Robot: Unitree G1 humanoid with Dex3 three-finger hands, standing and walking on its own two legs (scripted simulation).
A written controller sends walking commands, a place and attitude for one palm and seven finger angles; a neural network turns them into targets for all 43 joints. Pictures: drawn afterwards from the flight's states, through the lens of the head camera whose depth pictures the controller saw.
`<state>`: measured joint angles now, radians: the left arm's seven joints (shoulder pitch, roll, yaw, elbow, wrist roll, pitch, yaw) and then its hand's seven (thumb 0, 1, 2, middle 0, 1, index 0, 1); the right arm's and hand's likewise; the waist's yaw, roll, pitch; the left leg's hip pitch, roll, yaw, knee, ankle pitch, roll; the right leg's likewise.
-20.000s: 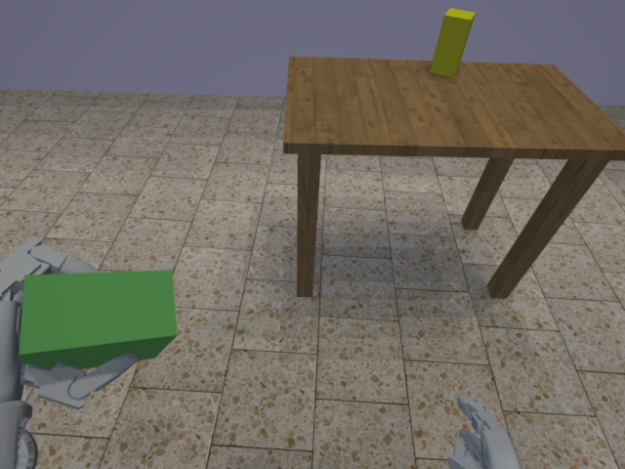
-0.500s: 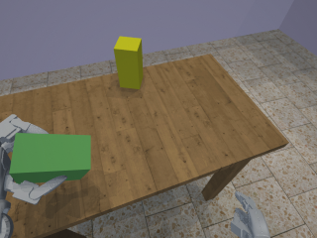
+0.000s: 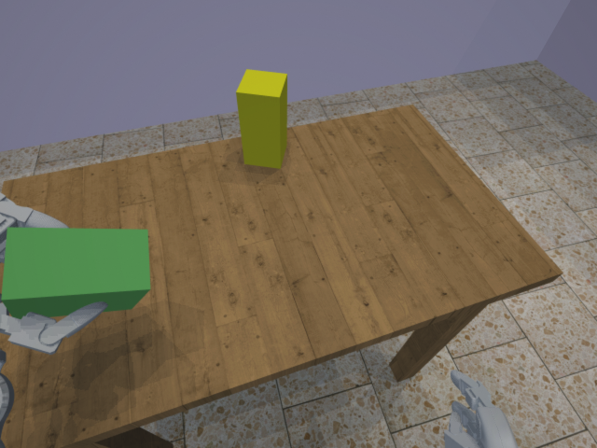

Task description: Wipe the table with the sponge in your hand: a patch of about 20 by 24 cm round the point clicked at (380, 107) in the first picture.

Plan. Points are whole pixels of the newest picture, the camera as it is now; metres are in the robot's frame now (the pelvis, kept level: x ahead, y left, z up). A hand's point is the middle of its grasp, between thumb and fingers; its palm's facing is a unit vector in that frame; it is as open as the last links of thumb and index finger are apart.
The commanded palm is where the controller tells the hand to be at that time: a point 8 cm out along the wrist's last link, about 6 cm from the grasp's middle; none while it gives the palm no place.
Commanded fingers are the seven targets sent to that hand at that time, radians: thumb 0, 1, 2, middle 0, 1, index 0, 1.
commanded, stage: come to a stop and stand still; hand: left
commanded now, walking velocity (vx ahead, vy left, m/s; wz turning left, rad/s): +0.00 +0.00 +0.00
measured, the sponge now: (100, 274) +0.25 +0.24 +0.13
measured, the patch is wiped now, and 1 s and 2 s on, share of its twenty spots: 0.00 0.00 0.00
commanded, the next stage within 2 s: look again from close up in 0.56 s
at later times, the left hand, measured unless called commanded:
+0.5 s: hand (8, 281) +0.22 +0.32 +0.15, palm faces +0.37 -0.86 -0.35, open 10.4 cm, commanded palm +0.16 +0.35 +0.18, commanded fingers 0.00 0.10 1.30 -1.20 -1.60 -1.20 -1.60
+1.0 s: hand (36, 301) +0.21 +0.28 +0.15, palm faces +0.41 -0.84 -0.36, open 10.4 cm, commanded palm +0.15 +0.31 +0.18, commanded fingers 0.00 0.10 1.30 -1.20 -1.60 -1.20 -1.60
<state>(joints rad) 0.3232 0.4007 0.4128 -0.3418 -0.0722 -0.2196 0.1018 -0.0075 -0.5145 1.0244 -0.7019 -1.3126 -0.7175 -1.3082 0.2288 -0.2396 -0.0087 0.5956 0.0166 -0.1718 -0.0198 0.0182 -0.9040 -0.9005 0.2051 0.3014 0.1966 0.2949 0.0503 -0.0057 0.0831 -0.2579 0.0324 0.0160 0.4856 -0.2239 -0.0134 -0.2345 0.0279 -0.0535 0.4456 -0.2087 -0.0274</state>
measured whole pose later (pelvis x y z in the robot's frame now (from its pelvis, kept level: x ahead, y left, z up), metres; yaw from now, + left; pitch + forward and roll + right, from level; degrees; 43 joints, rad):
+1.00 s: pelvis +0.00 +0.03 +0.00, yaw +2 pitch -1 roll -2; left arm 0.43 0.33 0.32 -0.41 -0.03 -0.19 0.12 -0.01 -0.52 1.03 -0.70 -1.31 -0.72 -1.31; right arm 0.21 -0.20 0.01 0.58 0.01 -0.12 -0.04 0.02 -0.90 -0.90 0.21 0.30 0.20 0.30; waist 0.02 0.00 0.06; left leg -0.23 0.00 0.00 0.47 -0.21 0.03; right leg -0.17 -0.01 -0.08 0.36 -0.17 0.01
